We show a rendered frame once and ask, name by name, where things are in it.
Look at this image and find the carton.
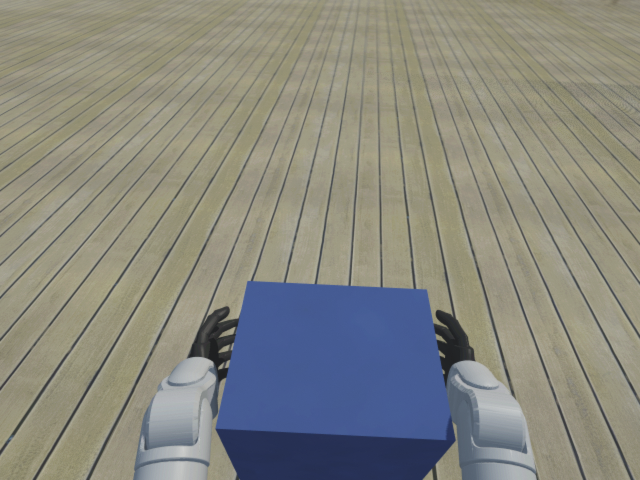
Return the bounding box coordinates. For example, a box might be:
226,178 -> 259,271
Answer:
215,281 -> 456,480

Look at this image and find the robot left forearm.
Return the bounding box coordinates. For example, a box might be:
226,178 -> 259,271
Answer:
133,357 -> 219,480

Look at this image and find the robot right forearm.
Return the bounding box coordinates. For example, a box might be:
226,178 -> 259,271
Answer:
446,360 -> 537,480

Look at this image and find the left robot hand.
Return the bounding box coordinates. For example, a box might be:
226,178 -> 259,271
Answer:
189,306 -> 239,382

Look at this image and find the right robot hand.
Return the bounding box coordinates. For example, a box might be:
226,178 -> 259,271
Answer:
433,310 -> 476,387

